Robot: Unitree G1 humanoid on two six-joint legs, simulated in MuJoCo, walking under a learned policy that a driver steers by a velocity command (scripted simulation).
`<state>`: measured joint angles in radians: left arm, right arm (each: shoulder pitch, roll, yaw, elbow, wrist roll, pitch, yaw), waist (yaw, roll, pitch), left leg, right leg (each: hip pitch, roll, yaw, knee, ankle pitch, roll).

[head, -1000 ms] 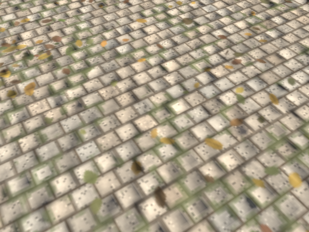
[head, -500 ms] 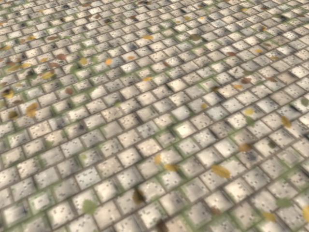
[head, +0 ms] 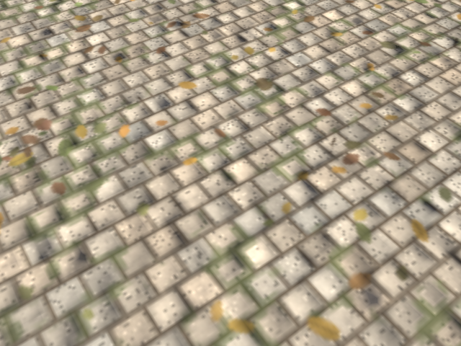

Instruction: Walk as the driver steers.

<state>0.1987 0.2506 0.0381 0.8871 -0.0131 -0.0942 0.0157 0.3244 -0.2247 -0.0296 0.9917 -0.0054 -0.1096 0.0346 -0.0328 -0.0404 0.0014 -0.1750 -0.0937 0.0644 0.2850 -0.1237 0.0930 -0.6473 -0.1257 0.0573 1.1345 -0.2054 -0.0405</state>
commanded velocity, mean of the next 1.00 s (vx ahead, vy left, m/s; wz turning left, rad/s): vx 0.50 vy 0.00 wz -0.10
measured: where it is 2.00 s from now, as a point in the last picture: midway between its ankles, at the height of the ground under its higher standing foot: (287, 206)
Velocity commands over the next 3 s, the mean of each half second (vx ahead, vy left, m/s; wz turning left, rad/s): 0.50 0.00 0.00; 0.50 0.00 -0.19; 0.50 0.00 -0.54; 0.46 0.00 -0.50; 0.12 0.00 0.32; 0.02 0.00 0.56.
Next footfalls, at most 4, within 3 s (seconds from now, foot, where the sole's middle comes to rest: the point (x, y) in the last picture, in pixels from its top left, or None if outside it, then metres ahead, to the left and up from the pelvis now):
0.30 right None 0.33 -0.17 -0.78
0.86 left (207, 305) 0.65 0.08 -0.78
1.42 right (300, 242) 0.86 -0.24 -0.78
1.92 left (282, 165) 1.22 -0.22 -0.78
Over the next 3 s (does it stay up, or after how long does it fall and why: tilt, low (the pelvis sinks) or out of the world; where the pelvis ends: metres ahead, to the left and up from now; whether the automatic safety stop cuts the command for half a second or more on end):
stays up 1.13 -0.24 0.00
